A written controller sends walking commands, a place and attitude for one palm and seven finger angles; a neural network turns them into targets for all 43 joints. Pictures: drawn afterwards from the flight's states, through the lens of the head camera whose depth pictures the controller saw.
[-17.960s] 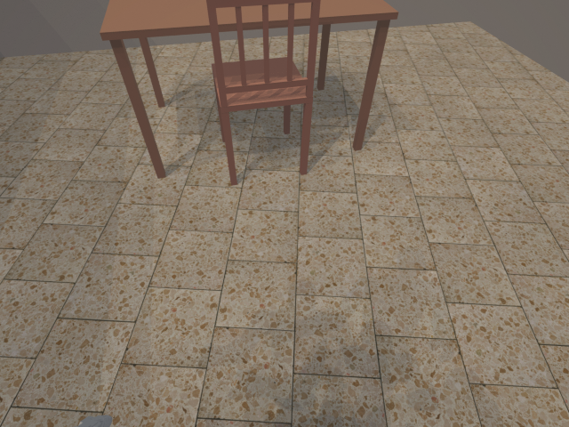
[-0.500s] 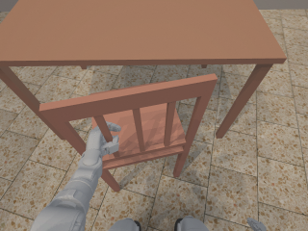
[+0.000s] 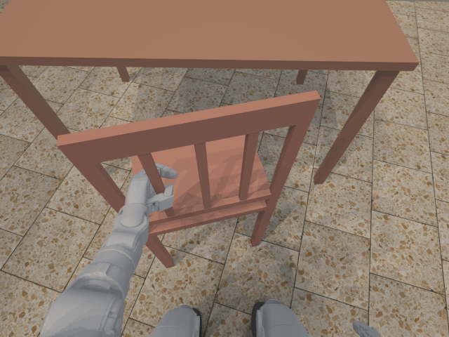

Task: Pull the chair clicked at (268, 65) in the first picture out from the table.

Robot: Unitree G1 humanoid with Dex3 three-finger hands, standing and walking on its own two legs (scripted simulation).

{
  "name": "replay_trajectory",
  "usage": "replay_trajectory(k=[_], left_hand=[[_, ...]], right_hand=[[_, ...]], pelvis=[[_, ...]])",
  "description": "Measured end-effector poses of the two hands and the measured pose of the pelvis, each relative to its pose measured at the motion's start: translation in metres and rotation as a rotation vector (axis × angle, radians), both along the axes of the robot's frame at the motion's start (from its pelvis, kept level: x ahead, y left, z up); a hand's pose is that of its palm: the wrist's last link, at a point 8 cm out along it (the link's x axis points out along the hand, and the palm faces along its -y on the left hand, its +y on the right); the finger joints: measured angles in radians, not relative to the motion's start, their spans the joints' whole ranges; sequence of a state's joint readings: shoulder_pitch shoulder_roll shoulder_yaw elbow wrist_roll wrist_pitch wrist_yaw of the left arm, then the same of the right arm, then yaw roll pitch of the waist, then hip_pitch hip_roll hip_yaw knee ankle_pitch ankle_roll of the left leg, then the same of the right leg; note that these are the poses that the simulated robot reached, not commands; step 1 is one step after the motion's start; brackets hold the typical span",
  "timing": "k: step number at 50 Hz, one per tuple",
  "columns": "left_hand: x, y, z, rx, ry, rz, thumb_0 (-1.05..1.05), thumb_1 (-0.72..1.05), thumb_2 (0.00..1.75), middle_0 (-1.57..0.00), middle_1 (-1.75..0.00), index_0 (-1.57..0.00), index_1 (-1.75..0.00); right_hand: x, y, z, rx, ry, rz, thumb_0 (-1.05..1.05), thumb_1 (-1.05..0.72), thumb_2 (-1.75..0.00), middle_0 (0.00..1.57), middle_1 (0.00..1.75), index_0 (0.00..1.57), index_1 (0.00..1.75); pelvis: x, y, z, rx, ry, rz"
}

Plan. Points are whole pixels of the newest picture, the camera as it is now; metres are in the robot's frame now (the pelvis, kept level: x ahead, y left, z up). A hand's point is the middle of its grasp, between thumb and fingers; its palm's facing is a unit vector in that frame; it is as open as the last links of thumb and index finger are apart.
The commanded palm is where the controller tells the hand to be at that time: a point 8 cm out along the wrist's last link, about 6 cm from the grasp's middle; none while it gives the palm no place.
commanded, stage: step backward, pulling the chair out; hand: left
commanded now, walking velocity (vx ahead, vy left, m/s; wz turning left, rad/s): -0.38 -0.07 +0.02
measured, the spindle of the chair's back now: (204, 179) +0.42 +0.06 -0.06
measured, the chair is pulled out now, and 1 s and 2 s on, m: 0.23 0.40 0.52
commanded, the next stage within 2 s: stop walking, hand still on the chair in 1.44 s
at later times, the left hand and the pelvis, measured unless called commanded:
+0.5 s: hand (157, 234) +0.29 +0.14 -0.06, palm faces +0.03 -0.98 -0.21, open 5.2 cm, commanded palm +0.30 +0.19 -0.05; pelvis -0.08 -0.01 +0.00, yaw +1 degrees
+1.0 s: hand (145, 287) +0.20 +0.15 -0.06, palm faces +0.06 -0.97 -0.24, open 5.3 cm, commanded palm +0.21 +0.20 -0.05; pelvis -0.17 -0.02 -0.01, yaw +1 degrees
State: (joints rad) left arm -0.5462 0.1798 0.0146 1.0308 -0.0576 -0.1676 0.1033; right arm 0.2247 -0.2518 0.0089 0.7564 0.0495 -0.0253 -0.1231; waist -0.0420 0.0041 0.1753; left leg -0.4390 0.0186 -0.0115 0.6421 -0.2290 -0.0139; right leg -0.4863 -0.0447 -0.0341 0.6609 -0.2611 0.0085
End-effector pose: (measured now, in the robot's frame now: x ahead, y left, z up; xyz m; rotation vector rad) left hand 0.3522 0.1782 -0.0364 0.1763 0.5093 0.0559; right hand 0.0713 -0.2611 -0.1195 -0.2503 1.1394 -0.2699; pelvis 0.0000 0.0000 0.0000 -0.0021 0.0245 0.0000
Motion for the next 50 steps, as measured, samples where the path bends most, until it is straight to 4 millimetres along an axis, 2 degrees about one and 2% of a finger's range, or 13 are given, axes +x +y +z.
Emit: replay_trajectory(k=[7, 15, 20, 26, 30, 39, 50], left_hand=[[-0.019, 0.001, 0.000, 0.022, -0.012, 0.025, 0.01, 0.69, 0.80, -0.33, -1.19, -0.50, -1.45], [-0.045, 0.003, 0.001, 0.005, 0.006, 0.012, 0.02, 0.70, 0.78, -0.30, -1.20, -0.50, -1.45], [-0.063, 0.008, 0.001, 0.002, 0.010, 0.004, 0.02, 0.70, 0.78, -0.28, -1.21, -0.50, -1.45], [-0.083, 0.010, 0.001, 0.028, 0.000, 0.030, 0.02, 0.68, 0.80, -0.31, -1.21, -0.50, -1.45], [-0.098, 0.010, 0.002, 0.038, 0.001, 0.047, 0.01, 0.67, 0.80, -0.33, -1.20, -0.49, -1.45], [-0.134, 0.012, 0.001, 0.028, -0.003, 0.008, 0.01, 0.69, 0.78, -0.29, -1.22, -0.50, -1.45], [-0.175, 0.018, 0.001, 0.059, -0.023, 0.047, 0.01, 0.66, 0.80, -0.33, -1.24, -0.50, -1.45]], right_hand=[[-0.009, -0.002, -0.008, 0.042, -0.023, 0.000, 0.01, -0.90, -0.90, 0.20, 0.30, 0.20, 0.30], [-0.029, -0.010, 0.004, -0.028, -0.022, 0.024, 0.01, -0.90, -0.90, 0.20, 0.30, 0.20, 0.30], [-0.040, -0.002, 0.007, -0.023, -0.012, 0.039, 0.01, -0.90, -0.90, 0.20, 0.30, 0.20, 0.30], [-0.053, 0.007, -0.003, 0.049, -0.022, 0.045, 0.01, -0.90, -0.90, 0.20, 0.30, 0.20, 0.30], [-0.069, 0.001, -0.006, 0.057, -0.049, 0.009, 0.01, -0.90, -0.90, 0.20, 0.30, 0.20, 0.30], [-0.120, -0.009, 0.004, -0.030, -0.017, 0.010, 0.01, -0.90, -0.90, 0.20, 0.30, 0.20, 0.30], [-0.154, -0.006, -0.008, 0.028, -0.038, 0.011, 0.01, -0.90, -0.90, 0.20, 0.30, 0.20, 0.30]], pelvis=[[-0.022, -0.015, -0.003, -0.008, -0.003, 0.005], [-0.046, 0.000, 0.001, 0.018, 0.006, 0.052], [-0.060, 0.001, 0.003, 0.003, 0.005, 0.028], [-0.082, -0.013, 0.002, -0.014, -0.001, 0.011], [-0.099, -0.015, 0.000, -0.010, -0.004, 0.020], [-0.131, 0.001, 0.000, -0.002, -0.016, 0.017], [-0.167, -0.016, -0.007, 0.001, -0.039, 0.016]])
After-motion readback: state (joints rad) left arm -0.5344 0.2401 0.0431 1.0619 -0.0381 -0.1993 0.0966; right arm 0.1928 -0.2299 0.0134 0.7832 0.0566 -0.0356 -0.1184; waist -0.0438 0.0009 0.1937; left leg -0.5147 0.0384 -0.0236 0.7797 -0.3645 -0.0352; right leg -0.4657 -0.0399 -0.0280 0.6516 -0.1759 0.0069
